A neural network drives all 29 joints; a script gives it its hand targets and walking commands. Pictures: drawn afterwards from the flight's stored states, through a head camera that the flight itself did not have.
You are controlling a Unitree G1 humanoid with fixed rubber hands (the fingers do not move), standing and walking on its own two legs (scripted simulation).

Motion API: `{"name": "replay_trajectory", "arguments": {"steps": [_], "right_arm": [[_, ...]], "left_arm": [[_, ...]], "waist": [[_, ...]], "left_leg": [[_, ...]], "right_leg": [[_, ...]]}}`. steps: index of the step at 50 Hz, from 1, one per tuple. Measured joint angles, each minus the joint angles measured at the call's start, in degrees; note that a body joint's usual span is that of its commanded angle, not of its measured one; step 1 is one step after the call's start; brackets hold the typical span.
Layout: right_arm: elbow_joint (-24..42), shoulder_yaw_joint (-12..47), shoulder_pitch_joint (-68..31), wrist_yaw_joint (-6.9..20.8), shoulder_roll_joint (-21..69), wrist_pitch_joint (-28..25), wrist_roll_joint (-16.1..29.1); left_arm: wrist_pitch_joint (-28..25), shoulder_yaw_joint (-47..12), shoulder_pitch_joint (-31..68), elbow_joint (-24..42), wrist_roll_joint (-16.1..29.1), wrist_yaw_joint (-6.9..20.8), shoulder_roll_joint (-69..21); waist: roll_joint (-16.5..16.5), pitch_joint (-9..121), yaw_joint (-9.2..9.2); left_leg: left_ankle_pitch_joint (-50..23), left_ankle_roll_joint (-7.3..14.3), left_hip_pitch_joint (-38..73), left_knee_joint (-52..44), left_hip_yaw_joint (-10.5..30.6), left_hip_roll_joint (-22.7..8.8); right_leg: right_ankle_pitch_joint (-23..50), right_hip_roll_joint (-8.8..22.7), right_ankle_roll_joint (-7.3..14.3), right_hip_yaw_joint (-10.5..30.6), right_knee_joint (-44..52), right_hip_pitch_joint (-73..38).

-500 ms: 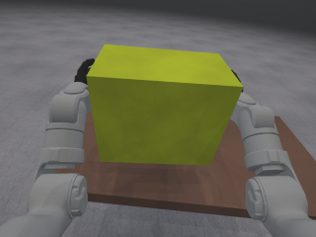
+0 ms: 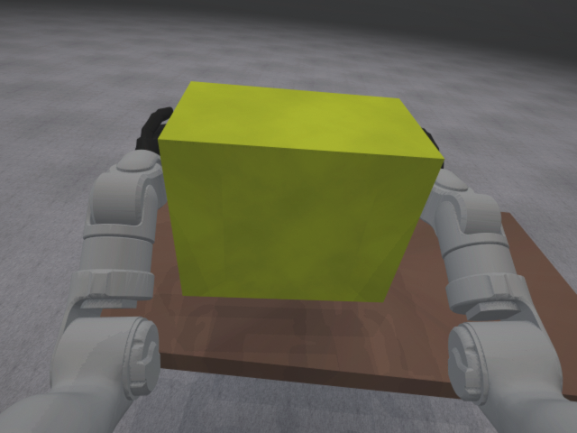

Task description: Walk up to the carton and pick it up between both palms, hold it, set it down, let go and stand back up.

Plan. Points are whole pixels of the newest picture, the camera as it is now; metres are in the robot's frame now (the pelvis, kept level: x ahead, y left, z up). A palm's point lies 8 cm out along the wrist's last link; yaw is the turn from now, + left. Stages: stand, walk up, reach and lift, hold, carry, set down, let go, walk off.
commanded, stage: hold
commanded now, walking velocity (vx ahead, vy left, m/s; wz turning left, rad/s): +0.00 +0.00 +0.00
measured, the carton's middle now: (291, 196) +0.34 -0.01 +0.22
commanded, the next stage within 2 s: set down in 0.56 s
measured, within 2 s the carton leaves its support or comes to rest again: neither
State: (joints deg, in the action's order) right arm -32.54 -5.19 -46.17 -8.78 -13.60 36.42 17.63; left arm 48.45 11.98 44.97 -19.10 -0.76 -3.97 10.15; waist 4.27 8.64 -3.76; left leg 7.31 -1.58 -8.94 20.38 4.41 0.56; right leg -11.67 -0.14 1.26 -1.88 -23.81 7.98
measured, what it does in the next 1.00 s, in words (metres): stands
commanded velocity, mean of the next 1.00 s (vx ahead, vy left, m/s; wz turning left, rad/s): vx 0.00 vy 0.00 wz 0.00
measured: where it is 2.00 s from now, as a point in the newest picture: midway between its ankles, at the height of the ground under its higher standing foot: outside the picture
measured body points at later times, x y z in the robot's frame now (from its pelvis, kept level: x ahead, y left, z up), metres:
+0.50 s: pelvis +0.00 +0.00 +0.00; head -0.09 +0.03 +0.44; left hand +0.38 +0.18 +0.25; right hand +0.37 -0.19 +0.25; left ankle +0.05 +0.14 -0.74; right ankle +0.02 -0.10 -0.74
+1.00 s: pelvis +0.00 +0.00 +0.00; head -0.08 +0.03 +0.44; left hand +0.39 +0.20 +0.24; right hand +0.38 -0.17 +0.24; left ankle +0.05 +0.14 -0.74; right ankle +0.02 -0.10 -0.74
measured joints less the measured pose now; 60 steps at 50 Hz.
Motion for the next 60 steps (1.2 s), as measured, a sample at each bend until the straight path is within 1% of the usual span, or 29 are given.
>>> {"name": "replay_trajectory", "arguments": {"steps": [30,35,39,44,48,54,60], "right_arm": [[-0.02,0.0,0.01,0.05,-0.01,0.01,0.0],[0.0,0.0,0.01,-0.12,0.3,-0.26,0.0],[0.01,-0.01,-0.02,-0.2,0.9,-2.52,-0.54],[-1.95,0.0,-0.2,0.47,2.9,-6.09,-4.68],[-4.19,-0.01,-0.07,0.75,4.59,-9.08,-7.37],[-4.33,-0.03,1.85,0.75,5.86,-14.39,-9.48],[-4.35,-0.03,3.94,0.58,6.19,-17.41,-10.04]], "left_arm": [[-0.01,0.0,0.0,0.0,-0.01,-0.04,-0.01],[-0.19,0.0,0.0,0.01,0.0,0.29,0.34],[-2.45,0.77,0.05,-0.17,-0.35,1.14,0.53],[-7.06,4.63,0.34,-3.61,-3.16,4.67,-0.12],[-9.79,6.61,0.3,-5.91,-4.85,6.69,-0.01],[-14.03,6.63,-0.12,-6.66,-4.89,7.53,0.35],[-16.81,6.63,-0.62,-7.84,-4.9,7.85,-0.19]], "waist": [[0.0,0.0,0.01],[0.0,0.0,0.01],[0.0,0.0,0.01],[0.0,-0.01,0.01],[0.0,-0.69,0.01],[0.0,-2.66,0.0],[0.0,-4.58,0.0]], "left_leg": [[-0.06,0.0,0.0,0.01,0.0,-0.01],[-0.06,0.0,0.0,0.01,0.0,-0.01],[-0.06,0.0,0.0,0.01,0.0,-0.01],[-0.06,0.0,0.0,-0.02,0.0,-0.01],[-0.06,0.0,0.0,-0.03,0.0,-0.01],[-0.05,0.0,0.0,-0.07,0.0,-0.01],[-0.05,0.0,0.28,-0.49,0.0,-0.01]], "right_leg": [[0.07,-0.02,0.0,0.0,0.0,-0.01],[0.07,-0.02,-0.03,0.0,0.0,0.0],[0.07,-0.02,-0.03,0.0,0.0,0.0],[0.07,-0.02,-0.03,0.0,0.0,0.01],[0.07,-0.02,-0.03,0.0,0.0,0.01],[0.07,-0.01,-0.05,0.01,0.07,0.0],[0.07,0.0,-0.12,0.0,0.48,-0.28]]}}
